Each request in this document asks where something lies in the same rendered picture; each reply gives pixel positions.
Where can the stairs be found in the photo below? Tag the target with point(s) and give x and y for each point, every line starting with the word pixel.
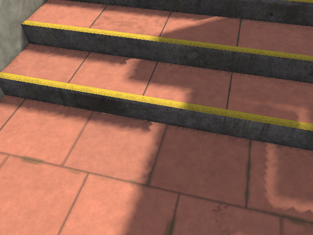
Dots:
pixel 241 68

